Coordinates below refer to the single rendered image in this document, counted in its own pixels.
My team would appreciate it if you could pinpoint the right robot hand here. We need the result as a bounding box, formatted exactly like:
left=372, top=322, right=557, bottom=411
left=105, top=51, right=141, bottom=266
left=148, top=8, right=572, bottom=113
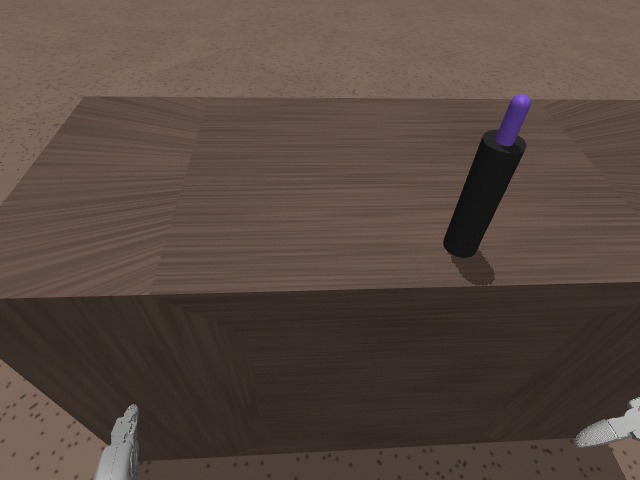
left=574, top=397, right=640, bottom=448

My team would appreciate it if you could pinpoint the left robot hand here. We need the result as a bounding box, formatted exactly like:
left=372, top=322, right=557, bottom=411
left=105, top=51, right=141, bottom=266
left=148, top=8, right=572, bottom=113
left=94, top=404, right=139, bottom=480

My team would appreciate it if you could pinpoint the bottle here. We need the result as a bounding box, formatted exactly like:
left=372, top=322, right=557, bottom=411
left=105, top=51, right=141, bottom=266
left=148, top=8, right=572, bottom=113
left=443, top=94, right=531, bottom=258

